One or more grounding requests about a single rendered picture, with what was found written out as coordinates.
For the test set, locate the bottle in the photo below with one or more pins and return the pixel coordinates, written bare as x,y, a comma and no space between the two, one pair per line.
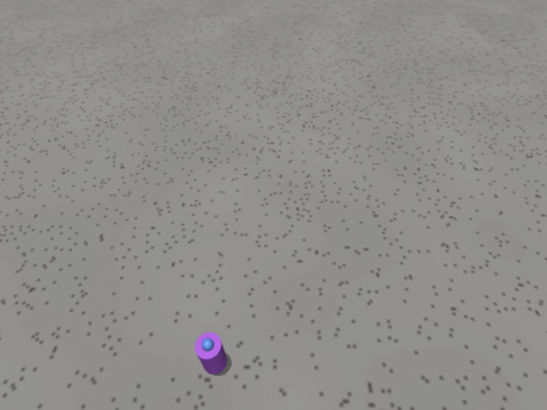
211,353

